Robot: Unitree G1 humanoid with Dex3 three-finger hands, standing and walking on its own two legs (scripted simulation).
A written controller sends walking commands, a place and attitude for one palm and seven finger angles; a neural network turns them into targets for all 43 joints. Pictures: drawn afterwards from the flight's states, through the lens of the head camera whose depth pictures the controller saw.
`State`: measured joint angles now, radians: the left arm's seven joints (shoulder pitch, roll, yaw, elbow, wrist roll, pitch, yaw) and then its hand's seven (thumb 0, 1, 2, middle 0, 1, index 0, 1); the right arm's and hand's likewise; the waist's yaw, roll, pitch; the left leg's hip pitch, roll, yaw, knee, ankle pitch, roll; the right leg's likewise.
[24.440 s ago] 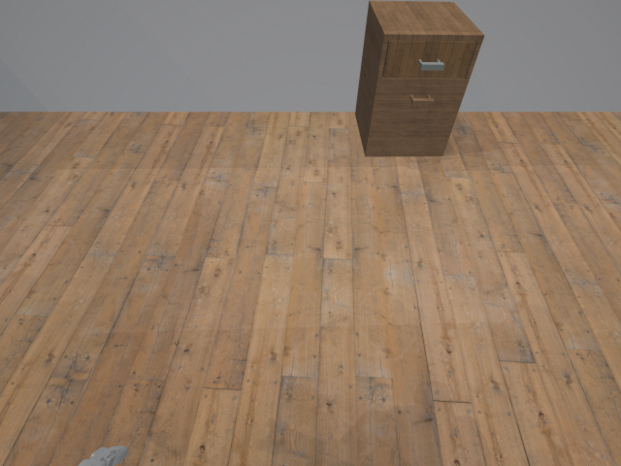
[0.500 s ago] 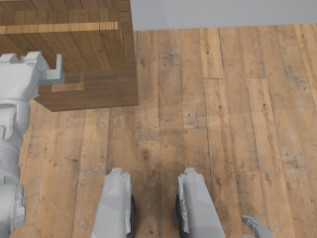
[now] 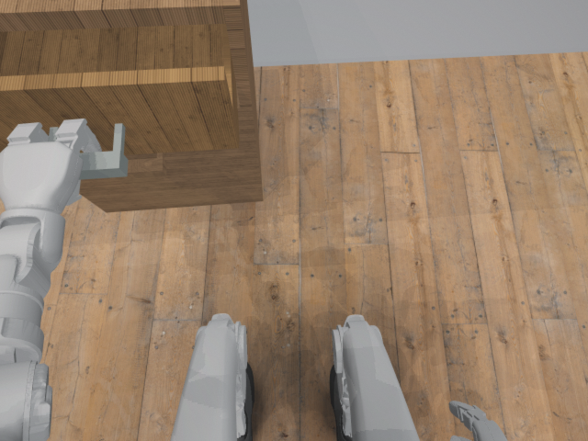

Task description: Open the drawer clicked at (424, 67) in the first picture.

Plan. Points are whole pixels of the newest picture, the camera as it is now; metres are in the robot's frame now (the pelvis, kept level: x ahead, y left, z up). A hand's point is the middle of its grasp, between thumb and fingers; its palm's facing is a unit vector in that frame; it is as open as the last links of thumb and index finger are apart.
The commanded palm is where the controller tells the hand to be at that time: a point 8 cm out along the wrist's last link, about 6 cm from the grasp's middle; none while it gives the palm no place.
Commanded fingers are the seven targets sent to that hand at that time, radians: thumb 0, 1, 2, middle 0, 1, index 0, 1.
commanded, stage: pull the drawer open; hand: left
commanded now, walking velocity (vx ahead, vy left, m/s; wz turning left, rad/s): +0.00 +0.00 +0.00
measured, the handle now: (86, 150) +0.48 +0.29 -0.02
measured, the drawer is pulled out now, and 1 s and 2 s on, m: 0.08 0.15 0.22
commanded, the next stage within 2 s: none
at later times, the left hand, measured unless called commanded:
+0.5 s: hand (65, 214) +0.40 +0.31 -0.04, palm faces -0.02 -0.03 -1.00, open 5.6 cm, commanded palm +0.37 +0.30 +0.00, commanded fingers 0.00 0.90 0.90 -0.40 -1.35 -0.40 -1.35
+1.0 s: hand (62, 236) +0.37 +0.31 -0.04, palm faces -0.02 -0.03 -1.00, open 5.6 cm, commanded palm +0.34 +0.30 +0.00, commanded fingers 0.00 0.90 0.90 -0.40 -1.35 -0.40 -1.35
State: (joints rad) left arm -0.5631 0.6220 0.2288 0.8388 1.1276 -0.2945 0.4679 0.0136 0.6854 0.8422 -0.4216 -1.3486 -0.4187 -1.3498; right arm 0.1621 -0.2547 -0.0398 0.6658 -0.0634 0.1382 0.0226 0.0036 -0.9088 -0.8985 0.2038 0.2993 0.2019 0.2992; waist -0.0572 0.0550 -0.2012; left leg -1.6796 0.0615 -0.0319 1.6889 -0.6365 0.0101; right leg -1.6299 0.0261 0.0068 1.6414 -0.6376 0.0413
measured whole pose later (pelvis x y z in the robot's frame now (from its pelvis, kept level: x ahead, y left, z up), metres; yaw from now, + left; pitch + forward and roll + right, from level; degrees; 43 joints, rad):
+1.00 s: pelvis +0.00 +0.00 +0.01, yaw +1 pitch +33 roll -3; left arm -0.32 0.52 0.21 0.67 1.13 -0.28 0.54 0.01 0.69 0.84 -0.42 -1.35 -0.42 -1.35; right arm 0.12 -0.25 -0.06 0.67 -0.07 0.13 0.02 0.00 -0.91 -0.90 0.20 0.30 0.20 0.30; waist -0.01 0.05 -0.21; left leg -1.61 0.06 -0.03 1.66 -0.63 0.00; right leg -1.57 0.02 0.01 1.62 -0.64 0.03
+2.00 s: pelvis +0.00 -0.01 +0.02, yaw +1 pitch +32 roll -3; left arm -0.04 0.45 0.17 0.46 1.11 -0.24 0.58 0.00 0.70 0.80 -0.42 -1.35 -0.42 -1.35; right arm 0.07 -0.23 -0.07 0.65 -0.07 0.11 0.00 0.01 -0.91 -0.90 0.20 0.30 0.20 0.30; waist 0.03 0.04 -0.22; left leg -1.56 0.05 -0.03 1.63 -0.63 0.00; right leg -1.52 0.02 0.01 1.60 -0.64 0.03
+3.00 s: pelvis +0.01 -0.01 +0.01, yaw +2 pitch +32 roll -2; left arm 0.23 0.42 0.17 0.28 1.10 -0.24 0.62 -0.01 0.71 0.77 -0.42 -1.35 -0.42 -1.35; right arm 0.01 -0.21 -0.07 0.64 -0.08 0.10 -0.01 0.01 -0.91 -0.90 0.20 0.30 0.20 0.30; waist 0.05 0.03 -0.23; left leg -1.56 0.05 -0.04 1.65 -0.64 -0.01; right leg -1.52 0.02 0.00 1.62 -0.66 0.02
